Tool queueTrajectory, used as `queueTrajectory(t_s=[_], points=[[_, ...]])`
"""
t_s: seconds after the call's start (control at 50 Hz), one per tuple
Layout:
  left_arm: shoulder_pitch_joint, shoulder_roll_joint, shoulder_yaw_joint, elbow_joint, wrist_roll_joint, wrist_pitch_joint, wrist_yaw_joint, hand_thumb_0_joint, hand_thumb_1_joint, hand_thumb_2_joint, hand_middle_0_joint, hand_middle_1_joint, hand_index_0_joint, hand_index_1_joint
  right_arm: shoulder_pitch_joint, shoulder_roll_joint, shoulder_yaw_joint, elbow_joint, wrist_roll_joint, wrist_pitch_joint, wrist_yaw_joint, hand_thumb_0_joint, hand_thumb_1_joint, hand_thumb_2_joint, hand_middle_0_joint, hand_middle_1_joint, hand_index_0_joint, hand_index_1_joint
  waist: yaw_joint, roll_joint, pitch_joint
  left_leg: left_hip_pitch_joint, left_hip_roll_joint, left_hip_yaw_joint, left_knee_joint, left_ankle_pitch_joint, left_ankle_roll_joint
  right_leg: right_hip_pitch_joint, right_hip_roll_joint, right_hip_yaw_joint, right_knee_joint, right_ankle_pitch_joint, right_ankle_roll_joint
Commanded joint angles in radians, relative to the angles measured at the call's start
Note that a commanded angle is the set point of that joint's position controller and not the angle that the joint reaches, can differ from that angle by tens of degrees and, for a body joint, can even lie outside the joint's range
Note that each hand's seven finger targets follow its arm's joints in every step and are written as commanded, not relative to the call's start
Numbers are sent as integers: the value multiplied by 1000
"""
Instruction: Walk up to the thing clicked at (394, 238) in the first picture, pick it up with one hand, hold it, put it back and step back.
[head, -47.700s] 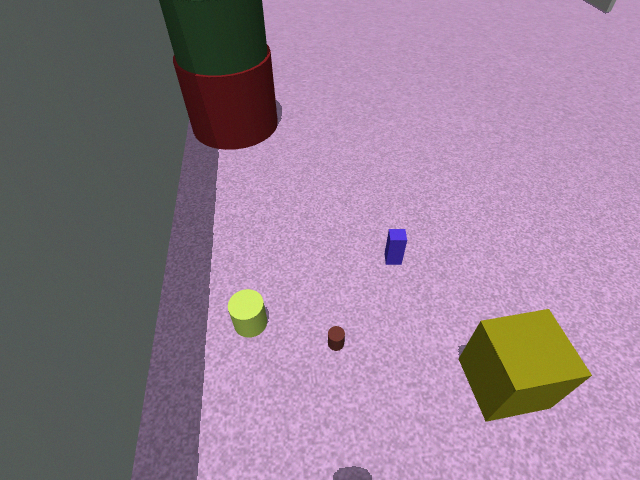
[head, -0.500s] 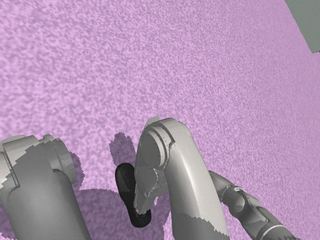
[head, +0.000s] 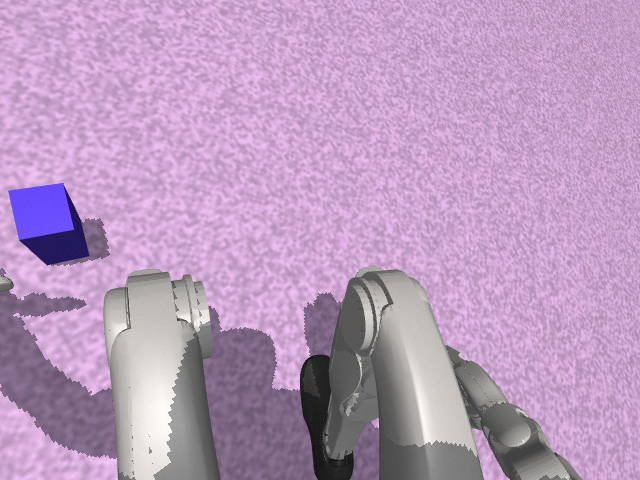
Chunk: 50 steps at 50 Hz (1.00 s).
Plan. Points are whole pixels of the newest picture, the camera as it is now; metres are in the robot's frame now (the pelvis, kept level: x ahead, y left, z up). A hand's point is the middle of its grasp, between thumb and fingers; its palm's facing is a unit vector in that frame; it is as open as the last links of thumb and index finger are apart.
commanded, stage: home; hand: left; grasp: from the side
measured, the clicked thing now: (54, 227) +0.41 +0.32 -0.24
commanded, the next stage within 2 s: none
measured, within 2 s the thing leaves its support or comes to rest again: neither
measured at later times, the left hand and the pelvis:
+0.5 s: hand out of the picture +0.25 +0.34 +0.06, palm faces +0.32 -0.82 -0.48, open 16.9 cm; pelvis +0.01 -0.02 +0.15, yaw +8 degrees
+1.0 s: hand out of the picture +0.23 +0.26 +0.28, palm faces +0.34 -0.87 -0.35, open 17.5 cm; pelvis +0.08 +0.01 +0.36, yaw +13 degrees
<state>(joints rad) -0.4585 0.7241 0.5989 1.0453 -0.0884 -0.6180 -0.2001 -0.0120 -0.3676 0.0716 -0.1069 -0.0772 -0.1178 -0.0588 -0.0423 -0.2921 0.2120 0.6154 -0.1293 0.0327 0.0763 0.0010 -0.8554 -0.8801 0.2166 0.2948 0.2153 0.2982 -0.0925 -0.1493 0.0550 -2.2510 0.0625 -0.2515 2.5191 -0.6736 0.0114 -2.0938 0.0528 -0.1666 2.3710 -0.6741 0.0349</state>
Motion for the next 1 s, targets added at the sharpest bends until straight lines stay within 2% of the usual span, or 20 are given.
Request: queueTrajectory(t_s=[0.0,0.04,0.06,0.12,0.22,0.3,0.34,0.38,0.48,0.52,0.54,0.58,0.6,0.64,0.76,0.78,0.88,0.9,0.92,0.98], points=[[-128,402,103,-239,73,54,64,0,-522,74,-82,-36,-67,-48,145,-297,-162,-13,36,15,-21,0,-935,-920,201,304,202,304,37,582,-648,600,20,93,-434,131,-31,122,19,-44,-193,153,-82],[-177,404,86,-361,89,94,78,0,-443,153,-72,-84,-71,-85,143,-262,-171,-30,49,30,-22,0,-894,-902,202,302,201,302,47,579,-701,600,13,115,-439,144,-24,142,17,-21,-220,159,-86],[-148,365,69,-343,96,128,85,0,-407,140,-68,-79,-67,-80,158,-254,-184,-30,53,39,-25,0,-895,-902,201,301,201,301,39,553,-709,593,7,128,-446,137,-18,167,16,-13,-244,154,-85],[5,265,34,-305,106,223,107,0,-381,155,-70,-82,-69,-83,148,-232,-216,-47,76,45,-29,0,-895,-902,201,301,201,301,70,446,-673,526,-6,157,-477,75,-2,171,15,3,-309,96,-84],[103,122,-80,-507,107,355,147,0,-396,146,-68,-79,-67,-80,153,-219,-277,-100,122,53,-39,0,-895,-902,201,302,201,301,69,338,-742,589,-11,161,-604,-2,8,238,7,36,-447,32,-78],[193,116,-99,-684,103,447,199,0,-475,99,-58,-64,-57,-65,163,-207,-294,-138,154,56,-60,0,-895,-902,201,302,201,302,83,282,-769,655,-11,151,-717,-63,14,338,-1,65,-558,-13,-70],[225,130,-90,-799,96,484,226,0,-469,102,-58,-65,-57,-66,179,-192,-300,-157,162,58,-76,0,-895,-902,201,301,201,301,97,262,-833,708,-16,170,-753,-16,14,448,-9,93,-624,12,-68],[279,115,-98,-847,92,516,253,0,-464,105,-59,-65,-58,-66,178,-167,-297,-171,168,55,-93,0,-895,-902,201,302,201,302,100,247,-823,745,-19,195,-785,19,18,543,-15,131,-704,21,-64],[371,16,-144,-886,86,581,301,0,-503,83,-55,-60,-54,-61,178,-119,-286,-176,170,30,-135,0,-895,-902,201,301,201,301,89,229,-760,842,-27,223,-890,72,22,718,-28,167,-845,59,-55],[458,-73,-194,-798,88,614,311,0,-539,61,-51,-54,-50,-54,183,-118,-289,-164,168,14,-151,0,-895,-902,201,301,201,301,75,222,-699,914,-26,223,-943,108,22,731,-26,147,-879,102,-58],[432,-57,-186,-861,85,617,318,0,-544,59,-50,-53,-49,-54,190,-112,-286,-173,171,8,-157,0,-895,-902,201,301,201,301,80,224,-703,946,-27,222,-970,126,20,759,-27,145,-899,120,-58],[479,-128,-249,-820,86,643,323,0,-559,50,-48,-50,-48,-51,198,-108,-284,-181,171,-5,-170,0,-895,-902,201,301,201,301,57,222,-662,1012,-28,226,-1028,160,19,813,-29,139,-956,159,-57],[454,-120,-252,-900,82,646,331,0,-554,53,-49,-51,-48,-52,198,-98,-275,-194,170,-14,-174,0,-895,-902,201,301,201,301,67,232,-670,1055,-30,223,-1064,169,15,850,-32,135,-984,167,-58],[525,-180,-299,-832,83,675,339,0,-570,44,-47,-49,-46,-49,213,-97,-274,-183,171,-28,-185,0,-895,-902,201,301,201,301,57,234,-622,1121,-31,224,-1125,188,11,894,-33,130,-1039,186,-58],[604,-234,-369,-901,82,740,372,0,-574,41,-47,-48,-46,-49,229,-80,-258,-203,173,-61,-218,0,-895,-902,201,301,201,301,60,229,-553,1305,-37,227,-1298,259,5,1090,-40,119,-1203,257,-57],[592,-208,-361,-970,84,746,381,0,-591,31,-45,-45,-44,-46,242,-77,-258,-202,171,-64,-225,0,-895,-902,201,301,201,301,67,251,-558,1345,-37,230,-1323,287,3,1132,-42,122,-1231,286,-55],[720,-320,-458,-984,83,801,398,0,-596,28,-45,-45,-44,-45,267,-54,-241,-217,166,-82,-252,0,-896,-902,201,301,201,301,49,254,-468,1505,-32,221,-1460,361,-8,1252,-38,102,-1346,340,-52],[706,-283,-436,-1055,84,805,405,0,-562,48,-48,-51,-47,-51,271,-56,-244,-225,163,-88,-257,0,-896,-902,201,301,201,301,62,261,-480,1528,-34,225,-1479,395,-8,1293,-39,100,-1367,375,-51],[744,-327,-479,-1059,84,815,404,0,-528,68,-52,-57,-51,-57,283,-51,-240,-221,160,-89,-260,0,-896,-902,201,301,201,301,54,276,-452,1560,-34,225,-1508,406,-13,1311,-36,97,-1382,381,-52],[799,-344,-507,-1134,84,836,411,0,-501,84,-54,-62,-54,-63,285,-40,-236,-247,157,-99,-272,0,-897,-901,201,301,201,301,58,276,-421,1626,-33,224,-1572,453,-17,1382,-29,83,-1437,418,-51]])
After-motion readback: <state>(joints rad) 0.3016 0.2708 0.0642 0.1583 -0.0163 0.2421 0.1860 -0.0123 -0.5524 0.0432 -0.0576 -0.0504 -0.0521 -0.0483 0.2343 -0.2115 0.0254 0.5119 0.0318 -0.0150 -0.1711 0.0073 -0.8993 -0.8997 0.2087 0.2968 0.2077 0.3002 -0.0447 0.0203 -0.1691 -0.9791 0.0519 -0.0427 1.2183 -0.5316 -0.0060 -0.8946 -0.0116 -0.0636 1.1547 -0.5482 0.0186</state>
